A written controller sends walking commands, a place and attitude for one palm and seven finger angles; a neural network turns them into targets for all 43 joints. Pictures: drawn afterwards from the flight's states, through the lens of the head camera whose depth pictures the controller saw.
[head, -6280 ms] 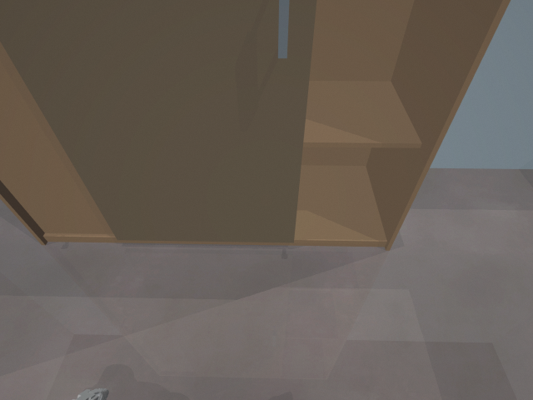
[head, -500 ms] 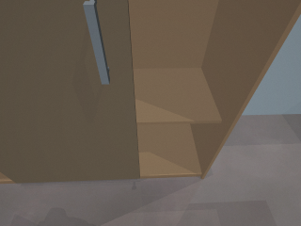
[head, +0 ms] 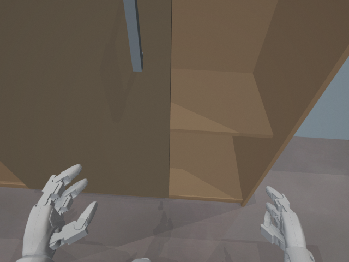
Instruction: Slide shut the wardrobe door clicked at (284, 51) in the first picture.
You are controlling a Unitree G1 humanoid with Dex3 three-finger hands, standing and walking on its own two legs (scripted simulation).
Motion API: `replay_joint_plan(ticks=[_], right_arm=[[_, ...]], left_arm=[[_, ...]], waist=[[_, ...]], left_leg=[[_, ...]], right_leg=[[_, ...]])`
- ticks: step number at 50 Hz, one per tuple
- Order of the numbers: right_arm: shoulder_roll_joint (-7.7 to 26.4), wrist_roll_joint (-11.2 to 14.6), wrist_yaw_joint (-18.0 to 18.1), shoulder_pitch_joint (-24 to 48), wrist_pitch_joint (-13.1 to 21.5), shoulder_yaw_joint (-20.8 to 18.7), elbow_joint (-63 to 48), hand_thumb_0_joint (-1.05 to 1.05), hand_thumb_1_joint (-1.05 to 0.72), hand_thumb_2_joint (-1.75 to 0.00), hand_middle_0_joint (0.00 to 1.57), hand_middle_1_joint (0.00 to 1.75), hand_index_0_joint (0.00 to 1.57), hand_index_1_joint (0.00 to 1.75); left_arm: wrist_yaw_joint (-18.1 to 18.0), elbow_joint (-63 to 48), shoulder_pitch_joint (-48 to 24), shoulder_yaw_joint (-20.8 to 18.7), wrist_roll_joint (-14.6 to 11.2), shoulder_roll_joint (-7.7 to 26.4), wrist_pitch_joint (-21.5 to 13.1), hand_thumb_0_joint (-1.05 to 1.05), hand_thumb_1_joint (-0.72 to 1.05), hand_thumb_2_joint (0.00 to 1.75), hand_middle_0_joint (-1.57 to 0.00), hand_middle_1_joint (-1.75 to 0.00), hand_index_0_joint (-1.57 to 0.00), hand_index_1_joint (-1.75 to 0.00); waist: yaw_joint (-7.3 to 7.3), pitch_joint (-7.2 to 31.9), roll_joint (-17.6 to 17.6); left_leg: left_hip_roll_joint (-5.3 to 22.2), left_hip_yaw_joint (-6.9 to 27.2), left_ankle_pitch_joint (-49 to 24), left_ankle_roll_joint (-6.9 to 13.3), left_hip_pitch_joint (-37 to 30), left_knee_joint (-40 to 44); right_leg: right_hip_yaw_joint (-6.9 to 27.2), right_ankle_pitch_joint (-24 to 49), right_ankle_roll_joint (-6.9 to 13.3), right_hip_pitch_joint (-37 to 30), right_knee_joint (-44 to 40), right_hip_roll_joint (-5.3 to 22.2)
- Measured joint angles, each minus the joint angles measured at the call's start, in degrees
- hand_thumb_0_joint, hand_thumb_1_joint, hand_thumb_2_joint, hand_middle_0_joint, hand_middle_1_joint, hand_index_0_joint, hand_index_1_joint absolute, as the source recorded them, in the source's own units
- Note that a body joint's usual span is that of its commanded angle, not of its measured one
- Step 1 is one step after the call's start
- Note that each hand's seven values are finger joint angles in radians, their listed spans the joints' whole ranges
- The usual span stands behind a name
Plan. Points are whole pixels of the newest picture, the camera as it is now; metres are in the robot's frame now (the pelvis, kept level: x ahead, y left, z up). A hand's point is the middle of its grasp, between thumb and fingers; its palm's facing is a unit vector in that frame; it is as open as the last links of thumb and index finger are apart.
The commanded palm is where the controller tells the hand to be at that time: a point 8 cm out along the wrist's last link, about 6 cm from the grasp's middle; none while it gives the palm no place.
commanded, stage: raise the hand with hooked fingers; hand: left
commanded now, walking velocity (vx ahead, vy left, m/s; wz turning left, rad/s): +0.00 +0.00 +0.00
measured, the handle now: (135, 21) +0.53 +0.16 +0.29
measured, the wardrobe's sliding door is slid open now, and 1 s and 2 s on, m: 0.42 0.42 0.42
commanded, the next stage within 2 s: move the hooked fingers beside the handle in 1.58 s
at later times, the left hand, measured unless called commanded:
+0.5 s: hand (55, 149) +0.25 +0.24 +0.18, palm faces +0.09 -0.99 -0.08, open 12.2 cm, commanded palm +0.22 +0.29 +0.20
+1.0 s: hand (8, 81) +0.29 +0.29 +0.29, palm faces +0.14 -0.98 -0.12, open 14.0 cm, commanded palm +0.25 +0.33 +0.30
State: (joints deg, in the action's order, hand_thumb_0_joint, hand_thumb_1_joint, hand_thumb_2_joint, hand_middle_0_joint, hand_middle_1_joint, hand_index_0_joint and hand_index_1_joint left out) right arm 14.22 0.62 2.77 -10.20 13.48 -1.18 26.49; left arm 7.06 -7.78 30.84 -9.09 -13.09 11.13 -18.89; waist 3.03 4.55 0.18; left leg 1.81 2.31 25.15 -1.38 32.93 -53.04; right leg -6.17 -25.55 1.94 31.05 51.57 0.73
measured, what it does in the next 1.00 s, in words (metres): stands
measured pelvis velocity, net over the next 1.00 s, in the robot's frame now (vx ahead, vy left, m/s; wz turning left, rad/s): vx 0.02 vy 0.02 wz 0.01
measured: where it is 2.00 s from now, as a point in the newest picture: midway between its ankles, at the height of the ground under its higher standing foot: outside the picture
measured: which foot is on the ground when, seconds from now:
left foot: down 0.00-1.00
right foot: down 0.00-1.00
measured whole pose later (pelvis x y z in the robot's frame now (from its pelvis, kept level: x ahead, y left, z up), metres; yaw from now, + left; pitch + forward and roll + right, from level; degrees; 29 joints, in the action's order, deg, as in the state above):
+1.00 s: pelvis +0.02 +0.02 +0.05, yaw +0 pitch -4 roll +0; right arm 14.3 5.1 6.4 -9.1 14.2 6.7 36.7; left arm 20.1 -2.9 -11.6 -27.3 -18.4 28.1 20.6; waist 4.6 1.5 4.1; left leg 0.2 1.2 14.9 0.0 9.4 -28.0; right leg -5.5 -15.1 0.3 7.7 26.6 1.5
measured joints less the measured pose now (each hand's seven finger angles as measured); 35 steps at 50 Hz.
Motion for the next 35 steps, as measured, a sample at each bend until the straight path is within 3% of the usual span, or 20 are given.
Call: replay_joint_plan(ticks=[4,9,12,16,20,24,35], right_arm=[[-0.8,0.7,0.8,-0.9,1.0,3.0,3.7,0.01,-0.91,-0.9,0.2,0.3,0.2,0.3],[-2.5,1.7,2.0,-3.2,1.0,5.4,7.7,0.02,-0.9,-0.9,0.2,0.3,0.2,0.3],[-2.7,1.8,2.2,-5.0,1.6,5.5,8.6,0.02,-0.9,-0.9,0.21,0.3,0.2,0.3],[-1.4,1.9,2.0,-7.1,3.4,4.5,9.3,0.02,-0.9,-0.9,0.21,0.3,0.2,0.3],[0.6,2.3,2.1,-7.7,5.0,3.4,10.4,0.02,-0.9,-0.9,0.2,0.3,0.2,0.3],[1.7,2.8,2.9,-6.7,5.9,2.9,11.1,0.02,-0.9,-0.9,0.2,0.3,0.2,0.3],[0.4,3.4,3.7,-1.1,5.6,5.1,9.9,0.02,-0.91,-0.9,0.2,0.3,0.2,0.3]], left_arm=[[3.9,-0.4,-6.1,-1.1,-2.1,1.6,-1.0,0.01,0.4,0.68,-0.24,-0.62,-0.23,-0.62],[9.1,2.6,-13.2,-2.9,-4.2,4.7,7.2,0.01,0.28,0.63,-0.25,-0.7,-0.24,-0.69],[8.9,3.4,-14.4,-5.5,-5.6,5.9,11.9,0.0,0.21,0.6,-0.25,-0.74,-0.25,-0.74],[7.5,1.3,-14.1,-8.8,-6.5,6.3,13.8,0.0,0.12,0.56,-0.26,-0.8,-0.26,-0.8],[7.7,-1.0,-14.7,-10.0,-6.8,6.1,14.6,0.0,0.03,0.52,-0.27,-0.86,-0.26,-0.86],[8.2,-1.6,-16.9,-10.3,-6.5,6.8,17.5,0.0,-0.07,0.48,-0.27,-0.92,-0.27,-0.92],[9.6,-0.8,-27.9,-13.9,-6.4,10.4,27.3,-0.01,-0.33,0.37,-0.29,-1.09,-0.29,-1.08]], waist=[[0.45,-1.3,1.6],[-0.83,-1.3,2.7],[-2.0,-1.2,2.8],[-2.48,-1.3,2.7],[-1.83,-1.6,2.7],[-1.03,-2.1,2.4],[0.87,-2.8,2.6]], left_leg=[[0.2,1.6,-0.6,-0.2,-0.9,0.6],[0.4,0.6,-2.6,0.0,-4.9,5.5],[0.4,-0.7,-3.8,0.2,-7.7,9.0],[0.1,-1.8,-4.8,0.5,-10.5,12.4],[-0.3,-2.2,-5.5,1.0,-12.8,14.5],[-0.7,-2.2,-6.2,1.4,-15.1,16.5],[-1.4,-1.8,-8.4,1.6,-20.8,21.5]], right_leg=[[-1.6,0.9,0.2,-2.1,-2.1,-0.4],[-0.6,3.1,-0.1,-5.6,-6.8,-0.6],[0.5,4.4,-0.4,-7.7,-9.7,-0.7],[1.6,5.6,-0.8,-10.0,-12.6,-0.5],[1.9,6.4,-1.3,-12.2,-14.8,-0.2],[1.9,7.1,-1.6,-14.6,-16.8,0.2],[1.4,9.1,-1.9,-20.6,-21.9,0.7]])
